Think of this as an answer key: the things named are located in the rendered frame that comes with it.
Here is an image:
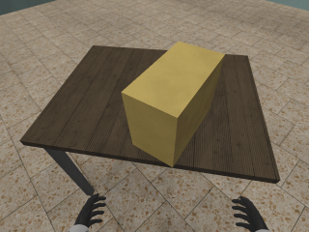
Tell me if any table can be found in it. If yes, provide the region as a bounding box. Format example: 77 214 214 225
19 45 281 196

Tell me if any robot left hand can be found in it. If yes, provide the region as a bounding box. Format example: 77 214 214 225
74 193 106 228

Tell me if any carton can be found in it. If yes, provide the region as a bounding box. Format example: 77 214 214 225
121 42 225 167

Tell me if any robot right hand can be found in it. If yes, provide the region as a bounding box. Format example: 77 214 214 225
232 196 268 232

